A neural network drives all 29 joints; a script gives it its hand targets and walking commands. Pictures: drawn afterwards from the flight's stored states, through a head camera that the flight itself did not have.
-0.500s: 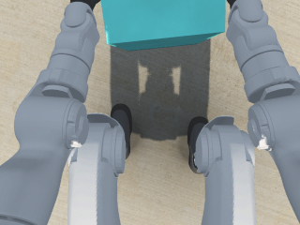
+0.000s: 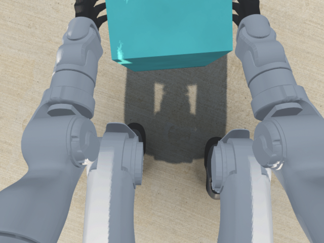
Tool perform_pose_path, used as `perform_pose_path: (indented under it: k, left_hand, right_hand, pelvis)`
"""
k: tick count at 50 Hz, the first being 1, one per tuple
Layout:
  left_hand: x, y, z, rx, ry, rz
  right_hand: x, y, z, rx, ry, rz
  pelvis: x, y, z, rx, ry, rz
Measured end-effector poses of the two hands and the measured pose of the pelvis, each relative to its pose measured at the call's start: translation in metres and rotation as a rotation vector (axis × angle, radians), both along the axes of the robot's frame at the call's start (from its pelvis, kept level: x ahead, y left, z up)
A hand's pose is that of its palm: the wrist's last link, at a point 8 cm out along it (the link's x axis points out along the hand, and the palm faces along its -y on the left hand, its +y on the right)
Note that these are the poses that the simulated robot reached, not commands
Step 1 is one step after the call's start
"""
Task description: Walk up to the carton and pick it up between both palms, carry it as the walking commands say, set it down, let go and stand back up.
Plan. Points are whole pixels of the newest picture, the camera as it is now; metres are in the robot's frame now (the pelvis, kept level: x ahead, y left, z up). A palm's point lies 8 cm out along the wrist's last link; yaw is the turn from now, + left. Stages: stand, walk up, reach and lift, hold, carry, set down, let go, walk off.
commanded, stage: reach and lift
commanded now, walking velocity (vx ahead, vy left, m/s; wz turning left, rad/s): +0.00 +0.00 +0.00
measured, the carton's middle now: (167, 18) +0.55 +0.05 -0.24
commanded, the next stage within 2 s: none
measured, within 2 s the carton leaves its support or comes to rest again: neither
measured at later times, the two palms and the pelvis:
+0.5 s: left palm (79, 17) +0.51 +0.20 -0.12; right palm out of the picture +0.54 -0.10 -0.11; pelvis +0.00 +0.01 +0.02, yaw -1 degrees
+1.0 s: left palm (59, 5) +0.51 +0.20 -0.06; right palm out of the picture +0.54 -0.10 -0.05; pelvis +0.00 +0.01 +0.06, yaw -1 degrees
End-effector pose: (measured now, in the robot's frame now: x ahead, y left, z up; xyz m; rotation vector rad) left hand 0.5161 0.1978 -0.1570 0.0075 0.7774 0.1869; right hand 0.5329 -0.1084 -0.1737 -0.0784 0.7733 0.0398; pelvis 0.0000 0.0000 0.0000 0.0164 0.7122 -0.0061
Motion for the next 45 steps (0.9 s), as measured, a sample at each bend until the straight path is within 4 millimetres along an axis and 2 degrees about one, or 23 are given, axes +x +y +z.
perform_pose_path:
  k: [9, 18, 27, 38, 45]
  left_hand:
    - [-0.002, 0.003, 0.010, 0.001, -0.018, 0.022]
    - [-0.001, 0.002, 0.029, -0.015, -0.068, 0.066]
    - [-0.009, -0.001, 0.046, -0.015, -0.064, 0.095]
    - [-0.004, 0.003, 0.078, -0.006, -0.079, 0.089]
    - [-0.006, 0.001, 0.091, -0.003, -0.074, 0.083]
  right_hand:
    - [0.000, 0.005, 0.007, -0.001, -0.012, -0.004]
    - [0.010, 0.007, 0.039, -0.008, -0.058, -0.012]
    - [0.009, 0.006, 0.069, -0.022, -0.057, -0.021]
    - [0.012, 0.010, 0.098, -0.004, -0.071, -0.033]
    - [0.008, 0.008, 0.110, 0.001, -0.066, -0.042]
  pelvis:
    - [0.000, 0.002, 0.002, -0.003, 0.004, -0.004]
    - [-0.002, 0.004, 0.008, -0.009, 0.021, -0.005]
    - [-0.003, 0.007, 0.022, -0.017, 0.054, -0.004]
    - [-0.001, 0.010, 0.039, -0.022, 0.087, 0.004]
    - [0.001, 0.010, 0.050, -0.022, 0.111, 0.006]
